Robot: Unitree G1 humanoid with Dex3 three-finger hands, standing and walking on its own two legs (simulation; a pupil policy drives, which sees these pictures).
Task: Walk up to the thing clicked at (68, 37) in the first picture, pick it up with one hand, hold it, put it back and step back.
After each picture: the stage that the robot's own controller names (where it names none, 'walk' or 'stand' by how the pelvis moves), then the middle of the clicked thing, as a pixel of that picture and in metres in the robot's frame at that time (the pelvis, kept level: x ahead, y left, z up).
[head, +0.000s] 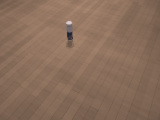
stand; (69, 31) +1.56 +0.20 -0.65
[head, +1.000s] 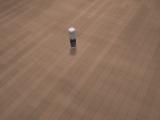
walk; (72, 38) +1.44 +0.28 -0.65
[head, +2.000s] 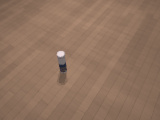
walk; (62, 62) +0.95 +0.27 -0.64
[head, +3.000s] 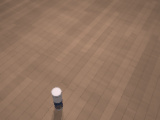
walk; (57, 99) +0.59 +0.20 -0.63
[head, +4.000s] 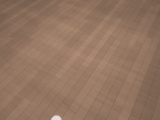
stand; out of the picture +0.40 +0.20 -0.63
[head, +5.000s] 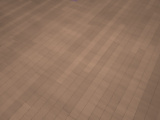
stand; out of the picture +0.36 +0.19 -0.65
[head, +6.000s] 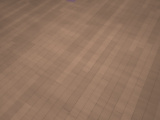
stand; out of the picture +0.38 +0.20 -0.66
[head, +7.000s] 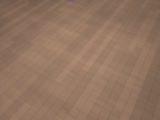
stand; out of the picture +0.39 +0.20 -0.66
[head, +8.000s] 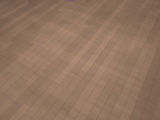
stand; out of the picture +0.38 +0.20 -0.66
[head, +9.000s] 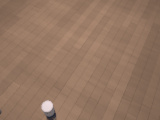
go down; (49, 111) +0.40 +0.21 -0.61
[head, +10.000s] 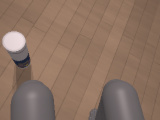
go down; (19, 53) +0.45 +0.24 -0.24
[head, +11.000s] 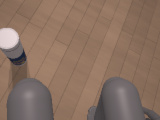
close in; (14, 50) +0.45 +0.25 -0.23
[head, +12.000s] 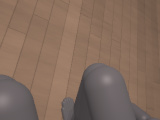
close; out of the picture +0.43 +0.29 -0.16
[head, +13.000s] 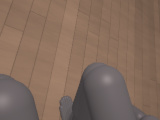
lift; out of the picture +0.41 +0.29 -0.16
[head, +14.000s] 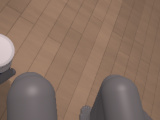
lift; out of the picture +0.34 +0.27 -0.09
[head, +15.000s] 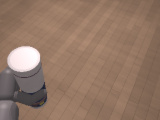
lift; (32, 83) +0.32 +0.17 +0.07
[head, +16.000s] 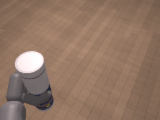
hold; (38, 86) +0.32 +0.16 +0.04
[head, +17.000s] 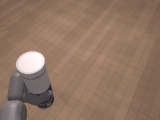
hold; (39, 85) +0.32 +0.16 +0.05
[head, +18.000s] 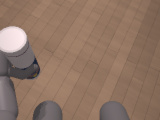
crouch; (23, 59) +0.41 +0.20 -0.03
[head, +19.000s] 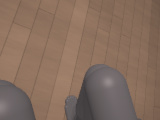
lower; out of the picture +0.43 +0.29 -0.16
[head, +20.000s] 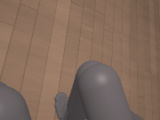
lower; out of the picture +0.44 +0.31 -0.16
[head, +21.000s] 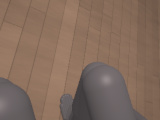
lower; out of the picture +0.43 +0.31 -0.16
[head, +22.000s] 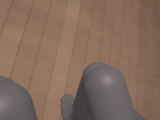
lower; out of the picture +0.43 +0.30 -0.16
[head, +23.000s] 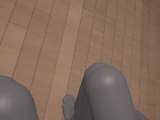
loosen; out of the picture +0.41 +0.29 -0.16
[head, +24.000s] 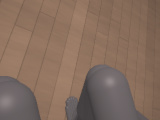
withdraw; out of the picture +0.42 +0.27 -0.17
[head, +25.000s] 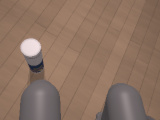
walk; (34, 58) +0.45 +0.23 -0.25
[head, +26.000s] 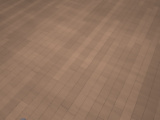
stand; out of the picture +0.37 +0.17 -0.59
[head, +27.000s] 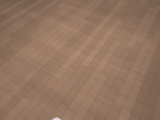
stand; out of the picture +0.39 +0.18 -0.60
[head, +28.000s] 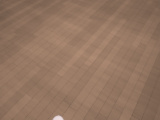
stand; out of the picture +0.39 +0.18 -0.61
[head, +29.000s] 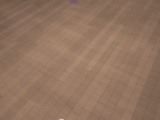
walk; out of the picture +0.41 +0.17 -0.65
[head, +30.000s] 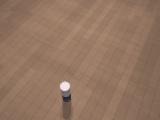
walk; (66, 93) +0.55 +0.15 -0.63
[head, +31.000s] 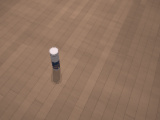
walk; (55, 59) +0.84 +0.25 -0.63
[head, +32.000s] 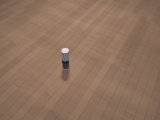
stand; (65, 59) +1.05 +0.20 -0.64
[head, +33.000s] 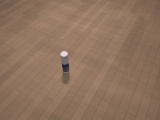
stand; (65, 62) +1.05 +0.22 -0.66
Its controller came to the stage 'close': yes
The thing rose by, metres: 0.68
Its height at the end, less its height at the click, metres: +0.00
